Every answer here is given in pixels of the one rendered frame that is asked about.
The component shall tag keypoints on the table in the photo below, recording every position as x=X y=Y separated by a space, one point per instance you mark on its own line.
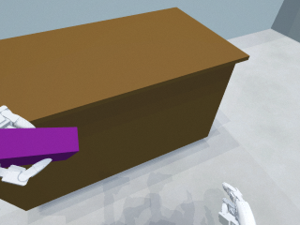
x=135 y=87

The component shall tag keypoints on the robot right hand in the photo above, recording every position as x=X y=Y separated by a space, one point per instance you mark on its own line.
x=240 y=211

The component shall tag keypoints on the robot left hand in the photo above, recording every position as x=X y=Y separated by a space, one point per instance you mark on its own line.
x=17 y=175

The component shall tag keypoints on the sponge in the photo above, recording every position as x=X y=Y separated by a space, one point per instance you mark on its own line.
x=30 y=145

